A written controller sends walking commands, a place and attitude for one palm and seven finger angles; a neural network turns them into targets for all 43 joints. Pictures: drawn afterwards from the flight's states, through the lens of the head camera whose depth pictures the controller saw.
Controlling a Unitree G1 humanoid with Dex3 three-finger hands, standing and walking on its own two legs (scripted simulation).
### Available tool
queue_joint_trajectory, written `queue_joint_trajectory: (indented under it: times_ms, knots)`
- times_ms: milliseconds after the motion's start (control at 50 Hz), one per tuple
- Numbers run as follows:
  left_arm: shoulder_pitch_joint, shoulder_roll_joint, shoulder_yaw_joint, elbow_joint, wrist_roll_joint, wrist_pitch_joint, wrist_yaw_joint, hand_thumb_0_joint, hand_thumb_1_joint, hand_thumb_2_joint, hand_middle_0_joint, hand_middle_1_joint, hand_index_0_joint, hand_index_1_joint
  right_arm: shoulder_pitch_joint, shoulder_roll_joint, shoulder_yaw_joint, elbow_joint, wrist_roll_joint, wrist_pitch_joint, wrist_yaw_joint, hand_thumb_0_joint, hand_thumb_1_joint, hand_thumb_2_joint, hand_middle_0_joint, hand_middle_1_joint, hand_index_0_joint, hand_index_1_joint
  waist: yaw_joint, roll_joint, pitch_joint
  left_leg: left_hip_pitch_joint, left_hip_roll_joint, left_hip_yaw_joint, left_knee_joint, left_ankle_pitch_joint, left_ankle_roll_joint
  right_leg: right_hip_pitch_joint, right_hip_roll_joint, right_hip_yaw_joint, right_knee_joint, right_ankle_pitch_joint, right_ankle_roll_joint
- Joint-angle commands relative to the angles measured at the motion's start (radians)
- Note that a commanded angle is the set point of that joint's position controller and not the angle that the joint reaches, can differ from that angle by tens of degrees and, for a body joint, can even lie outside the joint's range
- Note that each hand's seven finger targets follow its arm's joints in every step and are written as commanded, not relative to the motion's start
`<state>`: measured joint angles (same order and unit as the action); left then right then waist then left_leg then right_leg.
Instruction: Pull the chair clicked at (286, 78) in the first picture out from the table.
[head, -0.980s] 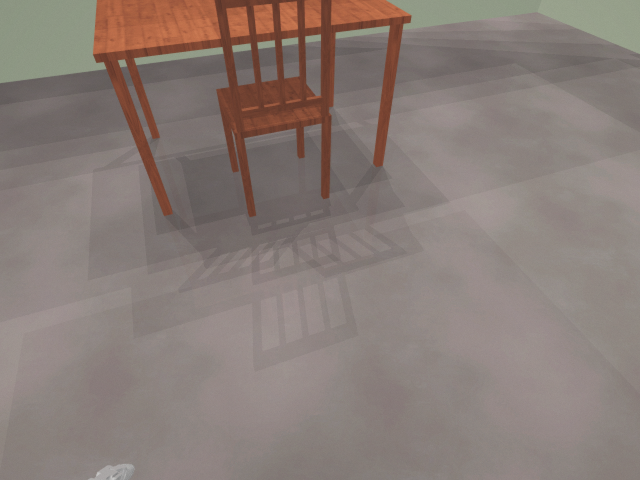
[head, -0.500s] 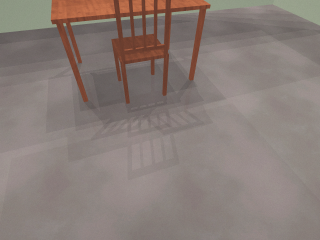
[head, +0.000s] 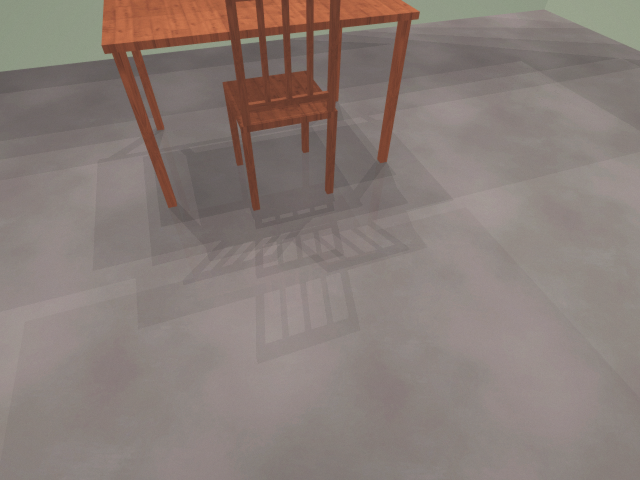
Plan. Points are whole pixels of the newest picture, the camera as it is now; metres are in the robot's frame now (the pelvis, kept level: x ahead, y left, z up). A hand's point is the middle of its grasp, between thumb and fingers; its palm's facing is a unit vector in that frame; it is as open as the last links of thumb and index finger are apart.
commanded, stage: look at it before walking up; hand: left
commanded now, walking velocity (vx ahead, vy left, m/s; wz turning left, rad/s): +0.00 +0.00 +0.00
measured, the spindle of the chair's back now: (287, 51) +1.46 +0.20 -0.08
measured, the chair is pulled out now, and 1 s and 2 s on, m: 0.00 0.00 0.00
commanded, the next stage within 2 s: walk to a spot facing it in 0.46 s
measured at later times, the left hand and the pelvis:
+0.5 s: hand out of the picture +0.08 +0.24 -0.15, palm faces -0.03 -0.94 -0.33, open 7.4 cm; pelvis +0.01 -0.01 +0.00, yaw +0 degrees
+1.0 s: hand out of the picture +0.14 +0.16 -0.18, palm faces -0.17 -0.97 -0.19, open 7.4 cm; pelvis +0.09 -0.03 -0.02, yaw -10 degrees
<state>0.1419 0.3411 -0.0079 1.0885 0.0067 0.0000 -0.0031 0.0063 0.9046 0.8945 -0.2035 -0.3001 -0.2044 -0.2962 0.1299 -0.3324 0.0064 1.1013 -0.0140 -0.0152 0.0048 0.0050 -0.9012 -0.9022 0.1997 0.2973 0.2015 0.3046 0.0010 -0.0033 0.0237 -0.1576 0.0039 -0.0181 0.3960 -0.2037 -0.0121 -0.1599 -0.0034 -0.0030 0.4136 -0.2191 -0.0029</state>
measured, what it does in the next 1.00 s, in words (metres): lifts its right foot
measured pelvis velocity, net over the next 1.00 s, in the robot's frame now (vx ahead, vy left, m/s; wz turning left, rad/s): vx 0.09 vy -0.03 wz -0.18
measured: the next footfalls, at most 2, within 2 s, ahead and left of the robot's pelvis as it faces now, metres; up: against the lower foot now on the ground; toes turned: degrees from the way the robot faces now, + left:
right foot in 1.02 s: +0.15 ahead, -0.16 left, +0.00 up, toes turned -16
left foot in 1.40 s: +0.41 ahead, +0.03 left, +0.00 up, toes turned -6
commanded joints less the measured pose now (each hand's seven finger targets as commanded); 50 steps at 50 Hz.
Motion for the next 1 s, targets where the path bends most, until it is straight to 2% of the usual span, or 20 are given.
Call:
queue_joint_trajectory:
  times_ms: [0,260,380,540,560,580,640,660,700,740,760,780,800,820,840,880,920,940,960,980]
  knots:
    - [-0.035,0.205,0.039,-0.06,0.005,-0.021,0.013,0.0,0.9,0.9,-0.2,-0.3,-0.2,-0.3,-0.054,-0.212,-0.043,-0.064,0.004,-0.019,-0.018,0.0,-0.9,-0.9,0.2,0.3,0.2,0.3,0.003,0.005,-0.046,0.012,0.112,-0.091,-0.069,0.123,0.042,-0.012,-0.114,0.103,-0.087,0.079,-0.03]
    - [-0.041,0.207,0.041,-0.065,0.004,-0.024,0.013,0.0,0.9,0.9,-0.2,-0.3,-0.2,-0.3,-0.054,-0.208,-0.039,-0.061,0.004,-0.017,-0.019,0.0,-0.9,-0.9,0.2,0.3,0.2,0.3,0.002,-0.005,-0.043,0.018,0.11,-0.081,-0.072,0.123,0.037,0.004,-0.118,0.112,-0.105,0.097,-0.031]
    - [-0.037,0.207,0.04,-0.063,0.003,-0.027,0.014,0.0,0.9,0.9,-0.2,-0.3,-0.2,-0.3,-0.053,-0.208,-0.041,-0.057,0.005,-0.018,-0.019,0.0,-0.9,-0.9,0.2,0.3,0.2,0.3,0.0,-0.008,-0.07,0.044,0.113,-0.076,-0.065,0.17,0.035,0.024,-0.122,0.108,-0.096,0.167,-0.033]
    - [-0.036,0.207,0.039,-0.059,0.004,-0.025,0.014,0.0,0.9,0.9,-0.2,-0.3,-0.2,-0.3,-0.055,-0.206,-0.039,-0.053,0.005,-0.015,-0.019,0.0,-0.9,-0.9,0.2,0.3,0.2,0.3,0.002,-0.004,-0.039,0.033,0.113,-0.074,-0.075,0.141,0.034,0.013,-0.122,0.111,-0.111,0.137,-0.031]
    - [-0.002,0.136,0.026,-0.043,0.001,-0.017,0.016,0.0,0.9,0.9,-0.2,-0.3,-0.2,-0.3,-0.025,-0.136,-0.022,-0.037,0.0,-0.008,-0.018,0.0,-0.9,-0.9,0.2,0.3,0.2,0.3,0.001,-0.015,-0.061,0.048,0.113,-0.053,-0.064,0.106,0.022,0.015,-0.119,0.114,-0.114,0.092,-0.023]
    - [0.032,0.088,0.016,-0.032,0.003,-0.003,0.016,0.0,0.9,0.9,-0.2,-0.3,-0.2,-0.3,0.008,-0.084,-0.012,-0.027,-0.004,0.002,-0.016,0.0,-0.9,-0.9,0.2,0.3,0.2,0.3,0.002,-0.016,-0.046,0.04,0.104,-0.034,-0.046,0.017,0.012,-0.009,-0.109,0.125,-0.113,-0.023,-0.02]
    - [0.07,0.104,0.031,-0.046,0.012,0.017,0.0,0.0,0.9,0.9,-0.2,-0.3,-0.2,-0.3,0.049,-0.087,-0.024,-0.035,-0.013,0.013,-0.012,0.0,-0.9,-0.9,0.2,0.3,0.2,0.3,0.004,-0.037,0.035,-0.046,0.085,-0.006,-0.018,-0.281,0.017,-0.096,-0.094,0.19,-0.132,-0.34,-0.048]
    - [0.076,0.11,0.039,-0.058,0.015,0.02,-0.005,0.0,0.9,0.9,-0.2,-0.3,-0.2,-0.3,0.055,-0.092,-0.029,-0.044,-0.015,0.014,-0.011,0.0,-0.9,-0.9,0.2,0.3,0.2,0.3,0.005,-0.038,0.08,-0.081,0.084,-0.003,-0.008,-0.342,0.019,-0.133,-0.088,0.208,-0.13,-0.402,-0.057]
    - [0.098,0.107,0.05,-0.076,0.017,0.021,-0.012,0.0,0.9,0.9,-0.2,-0.3,-0.2,-0.3,0.077,-0.098,-0.042,-0.059,-0.014,0.012,-0.011,0.0,-0.9,-0.9,0.2,0.3,0.2,0.3,0.002,-0.045,0.116,-0.099,0.091,-0.003,0.019,-0.406,0.031,-0.194,-0.076,0.23,-0.108,-0.464,-0.077]
    - [0.099,0.077,0.054,-0.101,0.014,0.012,-0.018,0.0,0.9,0.9,-0.2,-0.3,-0.2,-0.3,0.13,-0.103,-0.051,-0.061,-0.013,-0.003,-0.016,0.0,-0.9,-0.9,0.2,0.3,0.2,0.3,-0.021,0.027,0.127,-0.03,0.141,-0.063,-0.027,-0.418,0.064,-0.284,-0.032,0.195,0.005,-0.406,-0.077]
    - [0.085,0.049,0.054,-0.116,0.012,0.006,-0.022,0.0,0.9,0.9,-0.2,-0.3,-0.2,-0.3,0.176,-0.121,-0.061,-0.054,-0.013,-0.011,-0.019,0.0,-0.9,-0.9,0.2,0.3,0.2,0.3,-0.042,0.099,0.131,0.034,0.211,-0.153,-0.1,-0.44,0.101,-0.355,0.016,0.123,0.136,-0.332,-0.061]
    - [0.06,0.01,0.051,-0.139,0.01,-0.005,-0.026,0.0,0.9,0.9,-0.2,-0.3,-0.2,-0.3,0.233,-0.151,-0.075,-0.046,-0.012,-0.022,-0.025,0.0,-0.9,-0.9,0.2,0.3,0.2,0.3,-0.066,0.21,0.108,0.139,0.323,-0.282,-0.185,-0.408,0.159,-0.45,0.053,0.014,0.323,-0.235,-0.039]
    - [-0.007,0.011,0.053,-0.169,0.012,-0.014,-0.028,0.0,0.9,0.9,-0.2,-0.3,-0.2,-0.3,0.277,-0.155,-0.083,-0.039,-0.007,-0.034,-0.026,0.0,-0.9,-0.9,0.2,0.3,0.2,0.3,-0.088,0.202,0.099,0.214,0.403,-0.333,-0.22,-0.297,0.218,-0.55,0.001,0.009,0.457,-0.283,-0.024]
    - [-0.028,0.011,0.059,-0.184,0.015,-0.018,-0.03,0.0,0.9,0.9,-0.2,-0.3,-0.2,-0.3,0.292,-0.136,-0.082,-0.039,-0.008,-0.043,-0.026,0.0,-0.9,-0.9,0.2,0.3,0.2,0.3,-0.087,0.145,0.091,0.229,0.418,-0.309,-0.218,-0.207,0.233,-0.575,-0.038,0.033,0.515,-0.29,-0.019]
    - [-0.026,-0.002,0.064,-0.186,0.015,-0.021,-0.033,0.0,0.9,0.9,-0.2,-0.3,-0.2,-0.3,0.277,-0.118,-0.08,-0.043,-0.008,-0.047,-0.026,0.0,-0.9,-0.9,0.2,0.3,0.2,0.3,-0.072,0.135,0.102,0.187,0.414,-0.259,-0.208,-0.148,0.229,-0.557,-0.068,0.033,0.523,-0.284,-0.015]
    - [0.008,-0.036,0.063,-0.179,0.014,-0.025,-0.04,0.0,0.9,0.9,-0.2,-0.3,-0.2,-0.3,0.218,-0.092,-0.076,-0.052,-0.014,-0.052,-0.028,0.0,-0.9,-0.9,0.2,0.3,0.2,0.3,-0.032,0.136,0.101,0.124,0.376,-0.12,-0.156,0.019,0.187,-0.445,-0.098,-0.001,0.423,-0.273,-0.013]
    - [0.099,-0.072,0.063,-0.144,0.012,-0.023,-0.047,0.0,0.9,0.9,-0.2,-0.3,-0.2,-0.3,0.172,-0.083,-0.075,-0.058,-0.017,-0.051,-0.026,0.0,-0.9,-0.9,0.2,0.3,0.2,0.3,0.017,0.136,0.075,0.016,0.313,0.016,-0.087,0.042,0.133,-0.236,-0.071,-0.076,0.28,-0.185,-0.015]
    - [0.182,-0.076,0.068,-0.113,0.013,-0.025,-0.047,0.0,0.9,0.9,-0.2,-0.3,-0.2,-0.3,0.164,-0.076,-0.074,-0.054,-0.014,-0.05,-0.026,0.0,-0.9,-0.9,0.2,0.3,0.2,0.3,0.053,0.101,0.049,-0.05,0.272,0.07,0.008,0.024,0.106,-0.088,-0.033,-0.12,0.202,-0.083,-0.018]
    - [0.31,-0.054,0.075,-0.066,0.019,-0.03,-0.041,0.0,0.9,0.9,-0.2,-0.3,-0.2,-0.3,0.165,-0.065,-0.073,-0.05,-0.009,-0.049,-0.022,0.0,-0.9,-0.9,0.2,0.3,0.2,0.3,0.107,0.025,-0.004,-0.117,0.211,0.136,0.187,0.056,0.073,0.081,0.008,-0.141,0.136,-0.022,-0.03]
    - [0.452,0.035,0.098,-0.025,0.026,-0.045,-0.026,0.0,0.9,0.9,-0.2,-0.3,-0.2,-0.3,0.163,-0.016,-0.064,-0.07,0.004,-0.051,-0.012,0.0,-0.9,-0.9,0.2,0.3,0.2,0.3,0.164,-0.196,-0.066,-0.292,0.139,0.21,0.48,-0.047,0.03,0.255,-0.147,0.101,0.02,-0.162,-0.089]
